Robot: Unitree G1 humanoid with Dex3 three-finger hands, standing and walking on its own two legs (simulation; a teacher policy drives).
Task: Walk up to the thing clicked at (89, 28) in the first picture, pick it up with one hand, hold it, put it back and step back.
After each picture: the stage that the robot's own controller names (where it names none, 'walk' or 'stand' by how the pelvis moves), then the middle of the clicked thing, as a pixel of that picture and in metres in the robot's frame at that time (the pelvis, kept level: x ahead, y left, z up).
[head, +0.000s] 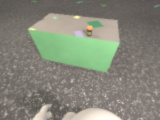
stand; (89, 31) +1.04 +0.07 -0.04
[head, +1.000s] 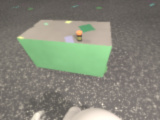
walk; (79, 36) +0.92 +0.22 -0.02
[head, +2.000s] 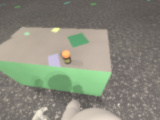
walk; (66, 57) +0.51 +0.25 -0.03
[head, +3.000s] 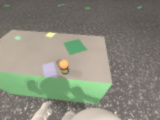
walk; (64, 67) +0.42 +0.22 -0.04
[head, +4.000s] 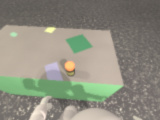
stand; (70, 69) +0.37 +0.16 -0.02
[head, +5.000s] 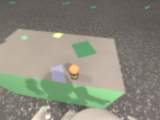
stand; (74, 72) +0.37 +0.14 -0.04
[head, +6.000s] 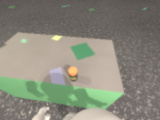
stand; (73, 74) +0.37 +0.15 -0.05
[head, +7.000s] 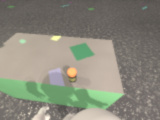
stand; (72, 75) +0.35 +0.15 -0.05
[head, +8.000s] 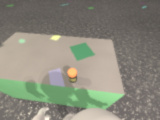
rise first; (72, 75) +0.35 +0.15 -0.05
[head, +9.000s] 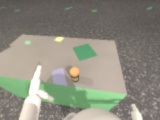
rise first; (74, 75) +0.36 +0.15 -0.04
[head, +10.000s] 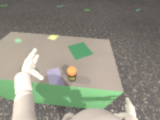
go down; (71, 74) +0.36 +0.14 -0.03
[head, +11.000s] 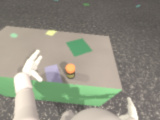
go down; (70, 71) +0.37 +0.14 -0.02
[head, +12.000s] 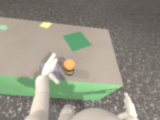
close in; (69, 68) +0.37 +0.14 +0.00
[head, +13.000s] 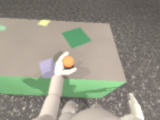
close; (68, 65) +0.38 +0.14 +0.03
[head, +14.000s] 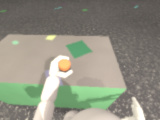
lift; (64, 68) +0.32 +0.17 +0.11
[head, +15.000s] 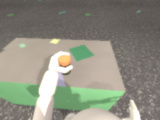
lift; (65, 65) +0.32 +0.17 +0.15
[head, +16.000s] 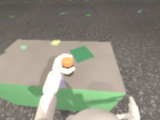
hold; (68, 66) +0.33 +0.15 +0.13
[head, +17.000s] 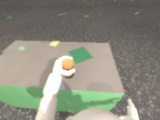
hold; (68, 68) +0.32 +0.15 +0.12
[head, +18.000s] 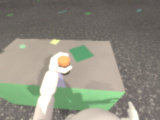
hold; (64, 65) +0.32 +0.18 +0.13
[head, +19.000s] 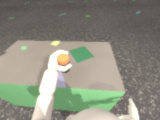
crouch; (64, 63) +0.33 +0.18 +0.16
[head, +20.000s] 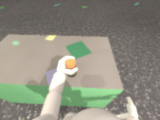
lower; (71, 68) +0.35 +0.13 +0.06
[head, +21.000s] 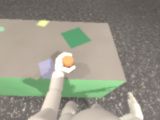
lower; (68, 64) +0.38 +0.14 +0.03
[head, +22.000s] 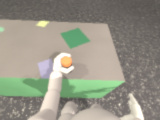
lower; (67, 65) +0.38 +0.15 +0.03
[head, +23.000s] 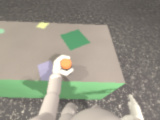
lower; (66, 67) +0.37 +0.15 +0.03
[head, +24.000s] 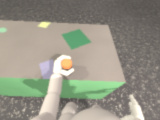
rest; (67, 67) +0.36 +0.15 +0.03
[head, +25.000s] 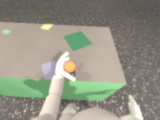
withdraw; (70, 70) +0.35 +0.14 +0.02
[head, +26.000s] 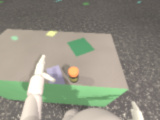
sink last; (73, 75) +0.33 +0.13 +0.00
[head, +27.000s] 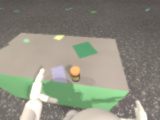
stand; (75, 74) +0.35 +0.14 +0.00
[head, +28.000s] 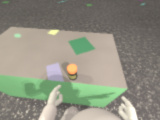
stand; (72, 72) +0.35 +0.14 +0.01
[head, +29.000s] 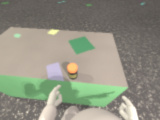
stand; (72, 71) +0.35 +0.14 +0.02
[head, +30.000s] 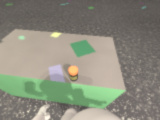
stand; (73, 73) +0.35 +0.14 -0.02
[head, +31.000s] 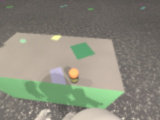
stand; (74, 76) +0.35 +0.13 -0.05
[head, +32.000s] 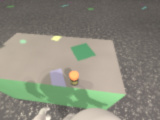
stand; (74, 78) +0.33 +0.13 -0.05
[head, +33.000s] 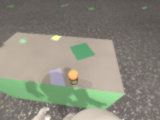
stand; (73, 77) +0.33 +0.14 -0.05
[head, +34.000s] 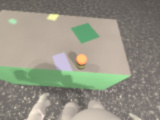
walk; (81, 62) +0.41 +0.08 -0.03
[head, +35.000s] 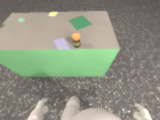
walk; (76, 40) +0.63 +0.17 -0.01
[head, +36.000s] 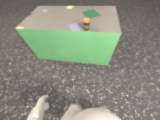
stand; (86, 24) +0.95 +0.13 -0.02
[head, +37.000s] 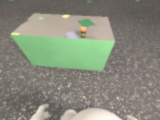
stand; (83, 32) +0.93 +0.15 -0.03
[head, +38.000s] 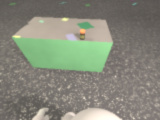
stand; (82, 34) +0.95 +0.14 -0.05
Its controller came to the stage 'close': yes
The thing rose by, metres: 0.19
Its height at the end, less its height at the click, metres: +0.00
